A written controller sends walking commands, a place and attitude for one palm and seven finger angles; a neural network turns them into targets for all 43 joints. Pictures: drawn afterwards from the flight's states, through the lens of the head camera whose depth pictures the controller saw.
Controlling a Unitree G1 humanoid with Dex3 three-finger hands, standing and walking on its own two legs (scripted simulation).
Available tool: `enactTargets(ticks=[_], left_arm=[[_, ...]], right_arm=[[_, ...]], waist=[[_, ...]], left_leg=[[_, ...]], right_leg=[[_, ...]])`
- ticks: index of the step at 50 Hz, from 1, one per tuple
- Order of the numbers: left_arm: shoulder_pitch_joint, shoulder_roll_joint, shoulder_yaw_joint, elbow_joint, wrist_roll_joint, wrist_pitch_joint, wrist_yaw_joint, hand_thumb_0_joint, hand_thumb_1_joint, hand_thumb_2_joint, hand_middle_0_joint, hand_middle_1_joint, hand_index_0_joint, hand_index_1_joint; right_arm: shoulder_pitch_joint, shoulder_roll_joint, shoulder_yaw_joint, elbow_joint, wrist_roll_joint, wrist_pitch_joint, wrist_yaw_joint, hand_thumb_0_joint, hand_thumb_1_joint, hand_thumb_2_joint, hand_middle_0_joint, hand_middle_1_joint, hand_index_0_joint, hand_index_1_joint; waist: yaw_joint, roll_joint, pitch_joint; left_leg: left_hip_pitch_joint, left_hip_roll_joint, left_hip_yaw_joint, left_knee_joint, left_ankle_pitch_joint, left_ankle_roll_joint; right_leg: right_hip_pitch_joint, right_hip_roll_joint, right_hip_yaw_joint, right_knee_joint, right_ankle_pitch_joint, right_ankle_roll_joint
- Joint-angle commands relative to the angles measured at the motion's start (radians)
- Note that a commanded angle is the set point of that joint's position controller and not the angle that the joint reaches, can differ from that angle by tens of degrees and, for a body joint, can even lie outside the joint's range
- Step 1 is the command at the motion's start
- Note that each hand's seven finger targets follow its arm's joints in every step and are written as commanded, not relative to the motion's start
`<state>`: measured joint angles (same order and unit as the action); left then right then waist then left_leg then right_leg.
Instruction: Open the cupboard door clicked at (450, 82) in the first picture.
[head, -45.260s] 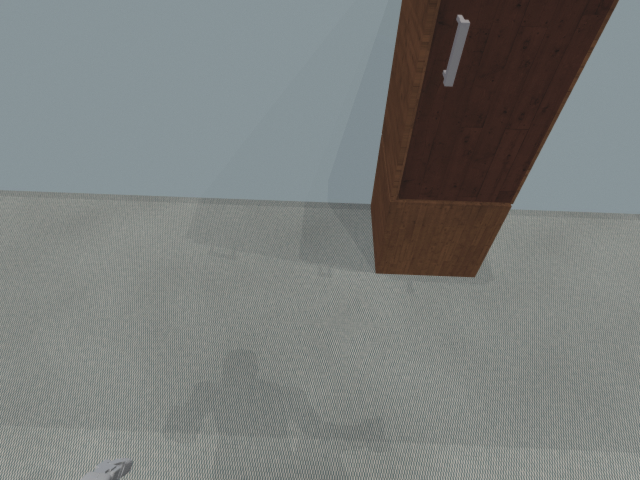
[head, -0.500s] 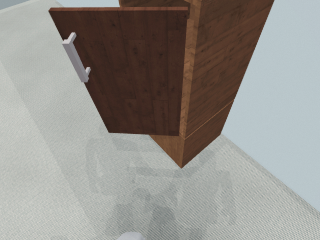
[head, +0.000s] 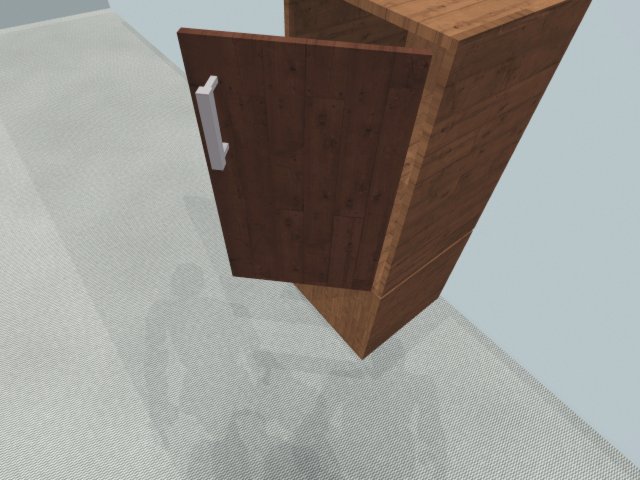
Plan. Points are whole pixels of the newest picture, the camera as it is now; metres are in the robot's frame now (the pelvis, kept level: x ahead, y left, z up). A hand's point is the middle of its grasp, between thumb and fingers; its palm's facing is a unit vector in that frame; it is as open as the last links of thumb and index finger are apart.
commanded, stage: come to a stop and stand still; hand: left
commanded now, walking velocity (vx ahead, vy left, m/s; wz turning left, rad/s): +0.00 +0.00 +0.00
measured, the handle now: (215, 124) +0.59 +0.23 +0.12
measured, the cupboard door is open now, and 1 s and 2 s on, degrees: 45 45 45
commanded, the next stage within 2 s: look again from close up in 0.80 s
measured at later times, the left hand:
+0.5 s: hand out of the picture +0.04 +0.17 -0.18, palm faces +0.02 -0.98 -0.19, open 7.3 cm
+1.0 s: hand out of the picture +0.02 +0.15 -0.18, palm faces +0.02 -0.98 -0.18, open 7.3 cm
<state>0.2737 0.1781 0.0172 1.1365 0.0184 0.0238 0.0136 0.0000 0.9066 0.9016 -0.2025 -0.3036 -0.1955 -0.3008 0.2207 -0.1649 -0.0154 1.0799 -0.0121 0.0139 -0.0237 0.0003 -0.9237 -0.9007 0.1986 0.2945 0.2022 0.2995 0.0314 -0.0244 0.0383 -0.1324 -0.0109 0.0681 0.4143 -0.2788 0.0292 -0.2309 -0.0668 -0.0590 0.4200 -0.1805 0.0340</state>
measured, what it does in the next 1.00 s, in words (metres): stands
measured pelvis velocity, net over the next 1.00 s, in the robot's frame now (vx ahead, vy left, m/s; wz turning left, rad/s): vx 0.03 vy -0.01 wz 0.00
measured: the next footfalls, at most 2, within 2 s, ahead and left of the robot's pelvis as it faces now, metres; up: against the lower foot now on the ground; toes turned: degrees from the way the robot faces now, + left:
none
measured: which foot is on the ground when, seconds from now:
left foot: down 0.00-1.00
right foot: down 0.00-1.00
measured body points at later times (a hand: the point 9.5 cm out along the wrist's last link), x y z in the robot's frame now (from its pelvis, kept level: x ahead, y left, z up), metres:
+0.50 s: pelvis +0.04 +0.00 +0.00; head +0.05 +0.01 +0.45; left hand +0.04 +0.22 -0.17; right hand +0.00 -0.20 -0.16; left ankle -0.03 +0.10 -0.74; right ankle +0.03 -0.14 -0.74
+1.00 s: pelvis +0.03 -0.01 -0.01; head +0.05 -0.01 +0.44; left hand +0.02 +0.21 -0.17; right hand +0.03 -0.23 -0.17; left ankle -0.03 +0.09 -0.74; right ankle +0.03 -0.14 -0.74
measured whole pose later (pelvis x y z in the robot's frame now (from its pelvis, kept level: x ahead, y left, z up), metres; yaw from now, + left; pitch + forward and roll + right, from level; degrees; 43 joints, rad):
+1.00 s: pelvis +0.03 -0.01 -0.01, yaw +0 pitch +0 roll -1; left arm 0.28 0.13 -0.01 1.14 0.01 -0.03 0.05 0.01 0.92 0.90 -0.20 -0.30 -0.20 -0.30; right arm 0.28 -0.15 -0.01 1.09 -0.01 -0.02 -0.03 0.01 -0.91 -0.90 0.20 0.29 0.20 0.30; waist 0.00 0.01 0.05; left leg -0.12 0.02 0.07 0.49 -0.36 0.01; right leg -0.22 -0.04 -0.06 0.49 -0.26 0.02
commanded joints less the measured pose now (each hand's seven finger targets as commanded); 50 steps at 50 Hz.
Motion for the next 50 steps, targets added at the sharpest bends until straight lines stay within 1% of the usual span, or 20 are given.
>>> enactTargets(ticks=[1,5,6,7,8,10,16,22,23,35,37,39,42,44,45,46,47,48,49,50], left_arm=[[0.021,0.077,0.006,-0.029,-0.005,-0.032,0.009,0.0,0.9,0.9,-0.2,-0.3,-0.2,-0.3],[0.034,0.068,0.003,-0.017,-0.008,-0.034,0.014,0.0,0.9,0.9,-0.2,-0.3,-0.2,-0.3],[0.035,0.068,0.004,-0.014,-0.008,-0.034,0.015,0.0,0.9,0.9,-0.2,-0.3,-0.2,-0.3],[0.035,0.066,0.003,-0.013,-0.008,-0.033,0.017,0.0,0.9,0.9,-0.2,-0.3,-0.2,-0.3],[0.035,0.06,0.002,-0.01,-0.008,-0.032,0.017,0.0,0.9,0.9,-0.2,-0.3,-0.2,-0.3],[0.041,0.058,0.002,-0.008,-0.01,-0.033,0.019,0.0,0.9,0.9,-0.2,-0.3,-0.2,-0.3],[0.045,0.049,0.004,-0.004,-0.013,-0.032,0.024,0.0,0.9,0.9,-0.2,-0.3,-0.2,-0.3],[0.042,0.04,0.006,-0.008,-0.012,-0.032,0.027,0.0,0.9,0.9,-0.2,-0.3,-0.2,-0.3],[0.043,0.039,0.007,-0.009,-0.012,-0.032,0.027,0.0,0.9,0.9,-0.2,-0.3,-0.2,-0.3],[0.053,0.043,0.008,-0.011,-0.012,-0.039,0.028,0.0,0.9,0.9,-0.2,-0.3,-0.2,-0.3],[0.05,0.039,0.007,-0.011,-0.01,-0.04,0.028,0.0,0.9,0.9,-0.2,-0.3,-0.2,-0.3],[0.052,0.042,0.007,-0.01,-0.011,-0.041,0.028,0.0,0.9,0.9,-0.2,-0.3,-0.2,-0.3],[0.055,0.037,0.005,-0.006,-0.01,-0.04,0.028,0.0,0.9,0.9,-0.2,-0.3,-0.2,-0.3],[0.057,0.038,0.005,-0.006,-0.011,-0.04,0.027,0.0,0.9,0.9,-0.2,-0.3,-0.2,-0.3],[0.117,0.087,0.001,0.017,0.0,-0.064,0.069,0.0,0.9,0.9,-0.2,-0.3,-0.2,-0.3],[0.114,0.101,0.006,-0.023,-0.003,-0.07,0.06,0.0,0.9,0.9,-0.2,-0.3,-0.2,-0.3],[0.087,0.102,0.004,-0.026,-0.007,-0.074,0.049,0.0,0.9,0.9,-0.2,-0.3,-0.2,-0.3],[0.079,0.088,-0.005,-0.027,-0.006,-0.075,0.042,0.0,0.9,0.9,-0.2,-0.3,-0.2,-0.3],[0.071,0.068,-0.007,-0.036,-0.007,-0.074,0.038,0.0,0.9,0.9,-0.2,-0.3,-0.2,-0.3],[0.066,0.056,-0.008,-0.038,-0.006,-0.069,0.036,0.0,0.9,0.9,-0.2,-0.3,-0.2,-0.3]], right_arm=[[0.068,-0.109,-0.013,-0.015,0.002,-0.028,-0.011,0.0,-0.9,-0.9,0.2,0.3,0.2,0.3],[0.095,-0.095,-0.006,0.008,0.002,-0.034,-0.016,0.0,-0.9,-0.9,0.2,0.3,0.2,0.3],[0.102,-0.091,-0.005,0.013,0.002,-0.035,-0.017,0.0,-0.9,-0.9,0.2,0.3,0.2,0.3],[0.11,-0.087,-0.003,0.019,0.003,-0.033,-0.018,0.0,-0.9,-0.9,0.2,0.3,0.2,0.3],[0.116,-0.085,-0.003,0.024,0.002,-0.035,-0.019,0.0,-0.9,-0.9,0.2,0.3,0.2,0.3],[0.13,-0.079,-0.002,0.034,0.002,-0.037,-0.022,0.0,-0.9,-0.9,0.2,0.3,0.2,0.3],[0.16,-0.061,-0.001,0.057,0.001,-0.037,-0.026,0.0,-0.9,-0.9,0.2,0.3,0.2,0.3],[0.181,-0.048,-0.004,0.065,0.001,-0.035,-0.03,0.0,-0.9,-0.9,0.2,0.3,0.2,0.3],[0.185,-0.048,-0.005,0.067,0.0,-0.035,-0.03,0.0,-0.9,-0.9,0.2,0.3,0.2,0.3],[0.178,-0.042,-0.008,0.07,0.0,-0.032,-0.03,0.0,-0.9,-0.9,0.2,0.3,0.2,0.3],[0.179,-0.037,-0.008,0.068,0.001,-0.031,-0.03,0.0,-0.9,-0.9,0.2,0.3,0.2,0.3],[0.176,-0.039,-0.008,0.069,0.0,-0.031,-0.029,0.0,-0.9,-0.9,0.2,0.3,0.2,0.3],[0.173,-0.036,-0.007,0.066,0.001,-0.03,-0.029,0.0,-0.9,-0.9,0.2,0.3,0.2,0.3],[0.172,-0.039,-0.007,0.068,0.0,-0.03,-0.029,0.0,-0.9,-0.9,0.2,0.3,0.2,0.3],[0.069,-0.104,-0.012,-0.015,0.018,-0.048,-0.013,0.0,-0.9,-0.9,0.2,0.3,0.2,0.3],[0.134,-0.066,-0.009,-0.041,0.003,-0.046,-0.011,0.0,-0.9,-0.9,0.2,0.3,0.2,0.3],[0.111,-0.034,-0.002,-0.038,-0.004,-0.05,-0.009,0.0,-0.9,-0.9,0.2,0.3,0.2,0.3],[0.136,-0.045,-0.001,-0.035,-0.002,-0.052,-0.009,0.0,-0.9,-0.9,0.2,0.3,0.2,0.3],[0.161,-0.054,-0.001,-0.037,-0.003,-0.055,-0.01,0.0,-0.9,-0.9,0.2,0.3,0.2,0.3],[0.166,-0.065,-0.001,-0.04,-0.002,-0.057,-0.012,0.0,-0.9,-0.9,0.2,0.3,0.2,0.3]], waist=[[-0.022,0.011,-0.008],[-0.022,0.045,-0.008],[-0.023,0.047,-0.004],[-0.023,0.027,0.009],[-0.023,0.035,0.02],[-0.023,0.044,0.007],[-0.023,0.044,0.015],[-0.027,0.02,0.023],[-0.027,0.035,0.02],[-0.031,0.028,0.01],[-0.033,0.013,0.016],[-0.033,0.033,0.018],[-0.033,0.018,0.029],[-0.033,0.041,0.034],[-0.006,0.025,0.029],[-0.039,0.097,-0.03],[-0.026,0.128,-0.014],[-0.038,0.105,-0.04],[-0.043,0.084,-0.069],[-0.041,0.062,-0.074]], left_leg=[[-0.06,0.123,-0.099,-0.128,0.102,-0.007],[-0.043,0.124,-0.089,-0.115,0.196,-0.011],[-0.04,0.124,-0.085,-0.112,0.213,-0.011],[-0.044,0.127,-0.086,-0.112,0.221,-0.01],[-0.048,0.125,-0.084,-0.111,0.24,-0.013],[-0.031,0.124,-0.081,-0.1,0.292,-0.014],[-0.025,0.121,-0.073,-0.086,0.34,-0.015],[-0.014,0.121,-0.069,-0.077,0.373,-0.014],[-0.012,0.12,-0.067,-0.075,0.391,-0.017],[0.015,0.114,-0.059,-0.063,0.363,-0.02],[0.009,0.116,-0.058,-0.069,0.338,-0.019],[0.009,0.113,-0.058,-0.069,0.346,-0.022],[0.005,0.115,-0.06,-0.077,0.297,-0.019],[0.003,0.114,-0.059,-0.077,0.305,-0.022],[-0.064,0.138,-0.037,0.113,0.498,-0.035],[-0.084,0.093,-0.054,0.064,0.232,-0.028],[-0.089,0.08,-0.054,0.023,0.196,-0.02],[-0.075,0.095,-0.066,0.012,0.194,-0.016],[-0.054,0.113,-0.084,0.016,0.272,-0.009],[-0.046,0.126,-0.091,0.021,0.349,-0.002]], right_leg=[[0.063,-0.048,0.068,-0.057,0.062,-0.043],[0.076,-0.049,0.066,-0.045,0.107,-0.047],[0.078,-0.049,0.063,-0.043,0.115,-0.048],[0.081,-0.045,0.061,-0.044,0.114,-0.049],[0.077,-0.048,0.061,-0.037,0.126,-0.049],[0.088,-0.047,0.059,-0.025,0.152,-0.05],[0.098,-0.047,0.053,-0.011,0.188,-0.054],[0.101,-0.042,0.046,-0.004,0.218,-0.056],[0.103,-0.045,0.046,0.002,0.229,-0.056],[0.105,-0.049,0.055,-0.009,0.273,-0.06],[0.107,-0.046,0.053,-0.018,0.265,-0.06],[0.109,-0.05,0.055,-0.015,0.277,-0.061],[0.101,-0.046,0.054,-0.033,0.233,-0.059],[0.1,-0.047,0.059,-0.031,0.237,-0.06],[0.075,-0.086,0.092,0.04,0.576,-0.046],[0.125,-0.107,0.103,0.069,0.486,-0.074],[0.116,-0.102,0.102,0.08,0.534,-0.079],[0.107,-0.084,0.085,0.075,0.394,-0.08],[0.106,-0.061,0.069,0.087,0.308,-0.078],[0.103,-0.047,0.054,0.095,0.256,-0.076]])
